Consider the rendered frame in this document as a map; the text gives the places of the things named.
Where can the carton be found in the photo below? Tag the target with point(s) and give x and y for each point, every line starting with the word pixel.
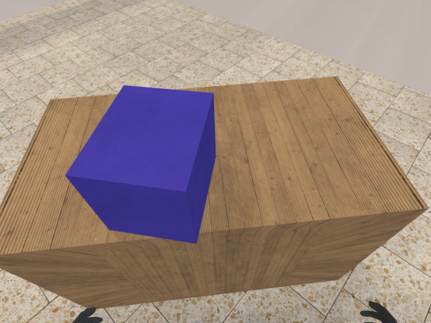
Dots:
pixel 146 168

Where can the pedestal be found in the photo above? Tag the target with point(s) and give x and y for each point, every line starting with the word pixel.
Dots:
pixel 302 190

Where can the robot left hand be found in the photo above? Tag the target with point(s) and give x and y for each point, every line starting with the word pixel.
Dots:
pixel 83 316

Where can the robot right hand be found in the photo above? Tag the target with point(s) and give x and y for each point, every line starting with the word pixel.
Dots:
pixel 381 313

